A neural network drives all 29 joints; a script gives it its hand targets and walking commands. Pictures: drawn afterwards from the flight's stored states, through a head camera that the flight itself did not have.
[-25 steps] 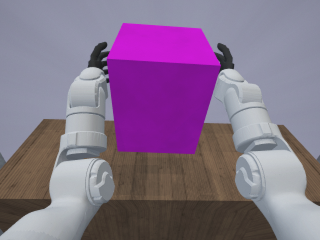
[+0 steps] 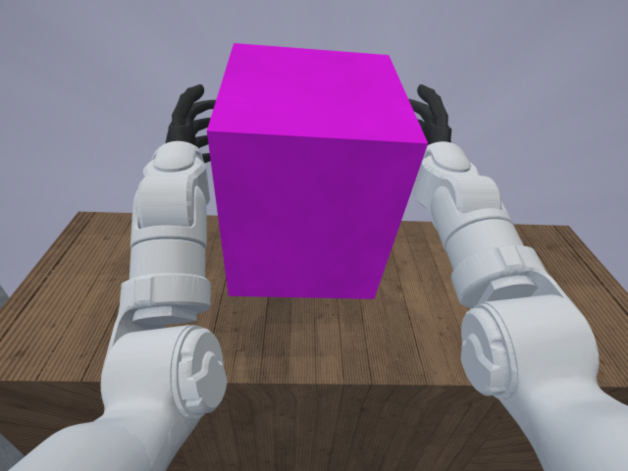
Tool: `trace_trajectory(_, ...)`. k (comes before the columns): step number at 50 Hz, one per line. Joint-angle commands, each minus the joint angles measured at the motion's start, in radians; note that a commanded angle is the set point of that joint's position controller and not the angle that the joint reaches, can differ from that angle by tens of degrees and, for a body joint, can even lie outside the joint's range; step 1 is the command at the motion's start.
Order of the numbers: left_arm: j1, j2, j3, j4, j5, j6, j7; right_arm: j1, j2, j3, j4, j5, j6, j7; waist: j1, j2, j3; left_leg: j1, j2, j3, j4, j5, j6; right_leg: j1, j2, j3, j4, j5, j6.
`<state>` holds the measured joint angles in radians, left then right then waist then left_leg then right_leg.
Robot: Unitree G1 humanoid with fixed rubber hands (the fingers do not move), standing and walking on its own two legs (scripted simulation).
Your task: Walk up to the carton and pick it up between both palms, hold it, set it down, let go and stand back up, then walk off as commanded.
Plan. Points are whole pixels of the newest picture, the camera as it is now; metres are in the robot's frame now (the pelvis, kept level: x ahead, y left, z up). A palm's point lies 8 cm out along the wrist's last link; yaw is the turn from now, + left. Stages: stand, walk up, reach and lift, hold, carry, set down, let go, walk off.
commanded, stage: set down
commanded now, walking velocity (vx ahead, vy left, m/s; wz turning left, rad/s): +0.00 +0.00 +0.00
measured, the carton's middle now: (307, 177) +0.44 +0.03 +0.22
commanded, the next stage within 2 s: none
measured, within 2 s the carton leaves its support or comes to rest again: neither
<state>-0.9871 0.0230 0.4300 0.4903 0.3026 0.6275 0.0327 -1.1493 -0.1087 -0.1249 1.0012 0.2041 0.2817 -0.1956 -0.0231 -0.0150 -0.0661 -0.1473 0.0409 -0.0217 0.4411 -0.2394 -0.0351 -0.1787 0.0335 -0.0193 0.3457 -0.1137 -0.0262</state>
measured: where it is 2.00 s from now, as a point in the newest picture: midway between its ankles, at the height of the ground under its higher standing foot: outside the picture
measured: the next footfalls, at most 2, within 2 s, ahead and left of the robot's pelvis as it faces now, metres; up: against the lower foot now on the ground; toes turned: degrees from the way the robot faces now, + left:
none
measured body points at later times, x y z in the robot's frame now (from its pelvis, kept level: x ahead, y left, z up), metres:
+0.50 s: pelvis +0.00 +0.00 +0.00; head -0.04 +0.01 +0.45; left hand +0.42 +0.17 +0.25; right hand +0.44 -0.12 +0.25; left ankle +0.00 +0.13 -0.74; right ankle +0.05 -0.11 -0.74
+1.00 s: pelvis +0.01 +0.00 +0.00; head -0.02 +0.02 +0.45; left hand +0.42 +0.18 +0.23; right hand +0.46 -0.11 +0.24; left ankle +0.00 +0.13 -0.74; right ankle +0.05 -0.11 -0.74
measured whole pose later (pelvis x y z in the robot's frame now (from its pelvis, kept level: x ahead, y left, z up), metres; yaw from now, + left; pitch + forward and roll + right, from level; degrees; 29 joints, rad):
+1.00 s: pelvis +0.01 +0.00 +0.00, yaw +0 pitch -2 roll -1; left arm -0.94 -0.04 0.43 0.49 0.30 0.61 0.12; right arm -1.15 -0.14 -0.12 1.15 0.20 0.19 -0.11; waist 0.02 -0.01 -0.06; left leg -0.15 0.04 -0.03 0.44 -0.26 -0.03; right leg -0.18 0.04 -0.02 0.35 -0.13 -0.03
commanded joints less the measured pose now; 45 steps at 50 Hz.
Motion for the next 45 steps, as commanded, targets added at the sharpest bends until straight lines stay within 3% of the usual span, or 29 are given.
trace_trajectory(1, -0.704, -0.551, -0.361, -0.134, -0.13, -0.055, -0.043, -0.798, 0.557, 0.223, -0.295, 0.113, -0.117, 0.181, 0.071, 0.06, -0.495, 0.136, -0.071, 0.02, -0.09, 0.373, -0.016, 0.344, 0.043, -0.066, -0.07, 0.086, 0.018)
trace_trajectory(5, -0.701, -0.548, -0.34, -0.103, -0.122, -0.058, -0.033, -0.807, 0.535, 0.19, -0.266, 0.089, -0.128, 0.202, 0.087, 0.063, -0.477, 0.106, -0.063, 0.025, -0.109, 0.303, -0.013, 0.318, 0.04, -0.069, -0.075, 0.024, 0.012)
trace_trajectory(16, -0.678, -0.559, -0.327, -0.046, -0.107, -0.06, -0.002, -0.832, 0.489, 0.158, -0.21, 0.063, -0.153, 0.24, 0.127, 0.081, -0.459, 0.087, -0.051, 0.02, -0.126, 0.259, -0.015, 0.251, 0.043, -0.079, -0.081, -0.032, -0.001)
trace_trajectory(37, -0.664, -0.595, -0.364, -0.076, -0.12, -0.08, 0.045, -0.825, 0.427, 0.147, -0.173, 0.068, -0.17, 0.277, 0.147, 0.115, -0.498, 0.142, -0.032, 0.009, -0.075, 0.43, -0.048, 0.188, 0.065, -0.084, -0.075, 0.031, -0.022)
trace_trajectory(40, -0.653, -0.59, -0.357, -0.093, -0.117, -0.084, 0.053, -0.821, 0.43, 0.164, -0.184, 0.071, -0.171, 0.281, 0.165, 0.109, -0.522, 0.157, -0.031, 0.014, -0.062, 0.493, -0.048, 0.2, 0.068, -0.079, -0.073, 0.068, -0.021)
trace_trajectory(42, -0.647, -0.599, -0.364, -0.067, -0.118, -0.085, 0.052, -0.809, 0.422, 0.148, -0.159, 0.064, -0.172, 0.285, 0.153, 0.115, -0.506, 0.152, -0.031, 0.012, -0.064, 0.476, -0.051, 0.181, 0.067, -0.08, -0.078, 0.052, -0.025)
trace_trajectory(45, -0.656, -0.59, -0.356, -0.09, -0.117, -0.091, 0.057, -0.803, 0.422, 0.149, -0.158, 0.055, -0.176, 0.29, 0.165, 0.118, -0.516, 0.15, -0.027, 0.013, -0.063, 0.481, -0.049, 0.17, 0.065, -0.075, -0.076, 0.048, -0.024)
